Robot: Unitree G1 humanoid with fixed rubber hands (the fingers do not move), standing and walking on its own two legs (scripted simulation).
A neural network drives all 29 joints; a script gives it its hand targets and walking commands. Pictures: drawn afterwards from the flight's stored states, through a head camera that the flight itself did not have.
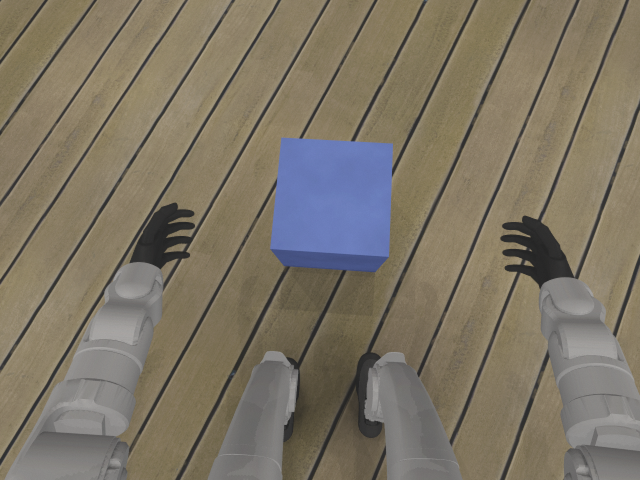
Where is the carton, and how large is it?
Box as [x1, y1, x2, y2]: [270, 138, 392, 271]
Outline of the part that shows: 281,138 270,245 271,250 284,265 375,271 388,257 392,144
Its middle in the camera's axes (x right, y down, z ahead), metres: +0.04 -0.07 +0.98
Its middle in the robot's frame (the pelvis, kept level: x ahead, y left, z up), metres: +0.56 +0.00 -0.56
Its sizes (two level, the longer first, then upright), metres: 0.262 0.256 0.259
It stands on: the floor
